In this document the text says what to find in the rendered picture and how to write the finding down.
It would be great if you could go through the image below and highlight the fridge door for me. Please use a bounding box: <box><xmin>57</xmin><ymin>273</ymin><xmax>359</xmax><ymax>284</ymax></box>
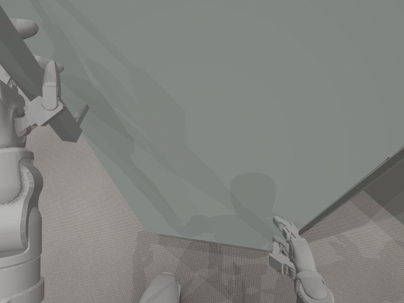
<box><xmin>0</xmin><ymin>0</ymin><xmax>404</xmax><ymax>251</ymax></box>

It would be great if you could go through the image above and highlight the handle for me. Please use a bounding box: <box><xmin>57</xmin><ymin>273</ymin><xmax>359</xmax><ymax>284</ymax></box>
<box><xmin>0</xmin><ymin>5</ymin><xmax>89</xmax><ymax>143</ymax></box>

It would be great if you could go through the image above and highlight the robot left forearm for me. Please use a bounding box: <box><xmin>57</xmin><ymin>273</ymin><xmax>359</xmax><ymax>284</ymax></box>
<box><xmin>0</xmin><ymin>147</ymin><xmax>44</xmax><ymax>303</ymax></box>

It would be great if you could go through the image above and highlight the robot right forearm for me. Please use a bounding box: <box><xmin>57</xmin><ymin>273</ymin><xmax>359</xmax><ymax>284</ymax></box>
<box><xmin>294</xmin><ymin>271</ymin><xmax>334</xmax><ymax>303</ymax></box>

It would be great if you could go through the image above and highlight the robot right hand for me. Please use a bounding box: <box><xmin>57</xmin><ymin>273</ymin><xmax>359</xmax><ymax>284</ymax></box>
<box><xmin>269</xmin><ymin>216</ymin><xmax>317</xmax><ymax>281</ymax></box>

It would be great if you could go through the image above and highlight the robot left hand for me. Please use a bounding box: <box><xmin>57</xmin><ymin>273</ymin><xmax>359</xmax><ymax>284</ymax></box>
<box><xmin>0</xmin><ymin>18</ymin><xmax>66</xmax><ymax>148</ymax></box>

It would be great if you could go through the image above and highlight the robot left thigh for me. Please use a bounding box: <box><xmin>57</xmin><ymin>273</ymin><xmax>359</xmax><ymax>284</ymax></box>
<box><xmin>139</xmin><ymin>275</ymin><xmax>181</xmax><ymax>303</ymax></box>

